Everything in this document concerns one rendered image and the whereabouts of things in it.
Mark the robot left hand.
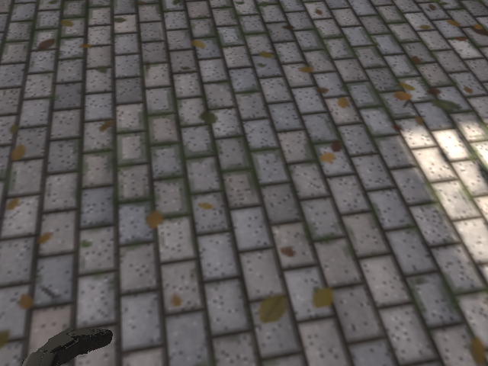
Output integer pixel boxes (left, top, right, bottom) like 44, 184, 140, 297
22, 328, 113, 366

